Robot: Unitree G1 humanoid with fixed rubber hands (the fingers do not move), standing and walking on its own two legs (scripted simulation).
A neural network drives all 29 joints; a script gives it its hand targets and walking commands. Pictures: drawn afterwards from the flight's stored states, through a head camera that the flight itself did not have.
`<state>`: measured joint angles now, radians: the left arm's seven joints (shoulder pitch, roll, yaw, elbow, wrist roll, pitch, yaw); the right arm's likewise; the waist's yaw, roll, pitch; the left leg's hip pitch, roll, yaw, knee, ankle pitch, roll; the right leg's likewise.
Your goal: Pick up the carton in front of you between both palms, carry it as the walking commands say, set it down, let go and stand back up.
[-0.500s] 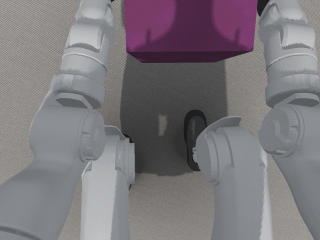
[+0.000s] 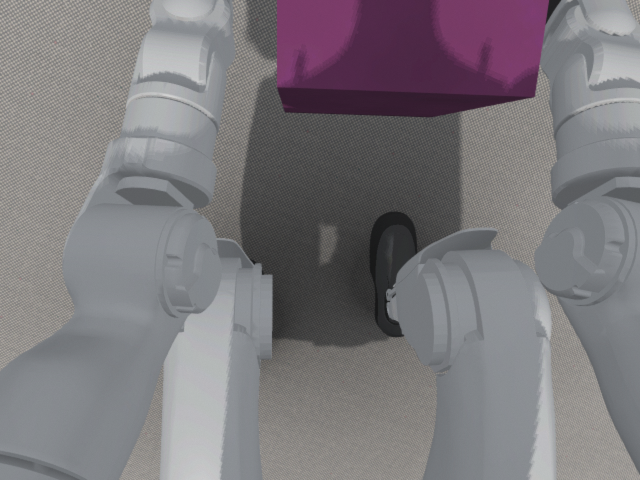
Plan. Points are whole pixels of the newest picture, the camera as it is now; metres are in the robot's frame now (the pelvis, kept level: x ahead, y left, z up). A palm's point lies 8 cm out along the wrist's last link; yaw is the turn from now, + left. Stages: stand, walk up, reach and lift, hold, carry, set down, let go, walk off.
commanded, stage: set down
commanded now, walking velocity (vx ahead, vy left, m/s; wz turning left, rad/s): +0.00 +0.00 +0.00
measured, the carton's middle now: (382, 6) +0.53 -0.10 -0.24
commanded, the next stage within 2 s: let go in 1.36 s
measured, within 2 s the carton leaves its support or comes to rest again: neither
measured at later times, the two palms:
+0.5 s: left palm out of the picture +0.58 +0.10 -0.13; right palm out of the picture +0.52 -0.27 -0.13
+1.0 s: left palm out of the picture +0.58 +0.11 +0.03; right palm out of the picture +0.52 -0.27 +0.03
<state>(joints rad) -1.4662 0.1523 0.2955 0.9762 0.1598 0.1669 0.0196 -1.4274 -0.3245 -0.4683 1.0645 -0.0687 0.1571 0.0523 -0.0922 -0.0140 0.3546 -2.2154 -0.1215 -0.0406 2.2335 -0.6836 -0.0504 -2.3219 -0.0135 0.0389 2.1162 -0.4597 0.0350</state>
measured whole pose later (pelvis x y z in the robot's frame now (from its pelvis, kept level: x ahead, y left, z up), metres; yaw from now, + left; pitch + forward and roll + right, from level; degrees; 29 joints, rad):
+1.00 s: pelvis +0.02 -0.01 +0.13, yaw +0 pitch +48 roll +2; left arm -1.27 0.31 0.17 0.88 -0.05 0.20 0.09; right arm -1.17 -0.29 -0.33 0.83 0.07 0.17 -0.06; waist -0.09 0.03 -0.01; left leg -1.98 -0.07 -0.04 1.73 -0.59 -0.05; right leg -2.09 0.00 0.04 1.65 -0.40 0.02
